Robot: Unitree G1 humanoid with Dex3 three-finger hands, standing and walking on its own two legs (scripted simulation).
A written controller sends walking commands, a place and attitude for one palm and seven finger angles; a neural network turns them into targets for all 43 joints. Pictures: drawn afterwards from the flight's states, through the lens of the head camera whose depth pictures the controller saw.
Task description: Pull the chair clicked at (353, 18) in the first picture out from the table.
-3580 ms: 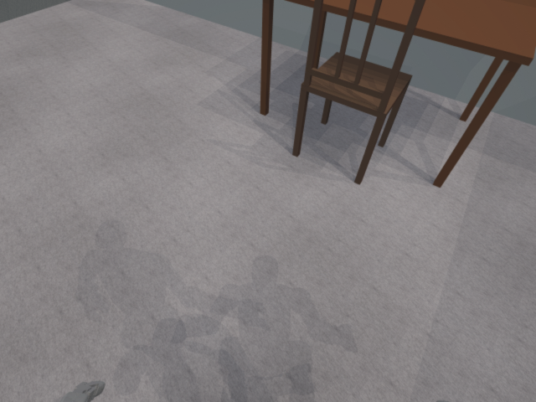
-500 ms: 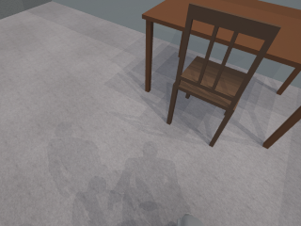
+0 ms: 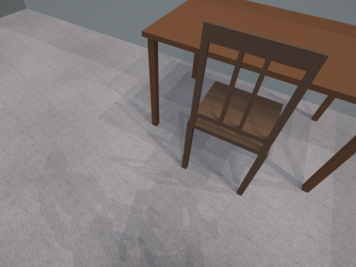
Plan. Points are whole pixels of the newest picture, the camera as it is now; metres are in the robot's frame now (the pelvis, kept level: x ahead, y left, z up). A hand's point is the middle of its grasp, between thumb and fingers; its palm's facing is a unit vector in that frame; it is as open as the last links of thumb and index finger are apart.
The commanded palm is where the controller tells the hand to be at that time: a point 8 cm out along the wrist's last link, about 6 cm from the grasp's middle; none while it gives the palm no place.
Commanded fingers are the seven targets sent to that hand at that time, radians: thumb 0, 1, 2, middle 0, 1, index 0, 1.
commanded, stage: turn to face it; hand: left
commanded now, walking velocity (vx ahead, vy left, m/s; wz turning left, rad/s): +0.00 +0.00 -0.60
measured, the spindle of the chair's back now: (230, 91) +0.76 -0.15 -0.06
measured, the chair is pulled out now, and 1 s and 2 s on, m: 0.00 0.00 0.00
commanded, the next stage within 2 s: take the last steps up to it in 0.68 s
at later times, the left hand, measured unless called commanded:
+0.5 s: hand (128, 249) +0.18 +0.14 -0.14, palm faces -0.23 -0.93 -0.29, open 7.4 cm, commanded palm none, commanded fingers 0.00 0.90 0.90 -0.20 -0.30 -0.20 -0.30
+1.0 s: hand (128, 258) +0.17 +0.14 -0.16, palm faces -0.37 -0.92 -0.16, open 7.4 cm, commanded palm none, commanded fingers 0.00 0.90 0.90 -0.20 -0.30 -0.20 -0.30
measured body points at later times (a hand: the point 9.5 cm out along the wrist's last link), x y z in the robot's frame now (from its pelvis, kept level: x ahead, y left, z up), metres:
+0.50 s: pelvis +0.02 -0.03 +0.00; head +0.05 -0.07 +0.44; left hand +0.20 +0.19 -0.12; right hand -0.02 -0.28 -0.17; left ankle +0.05 +0.11 -0.69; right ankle +0.01 -0.12 -0.73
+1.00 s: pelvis +0.05 -0.01 +0.02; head +0.07 +0.00 +0.47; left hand +0.19 +0.19 -0.15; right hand -0.03 -0.23 -0.13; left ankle +0.06 +0.09 -0.73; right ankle -0.03 -0.12 -0.67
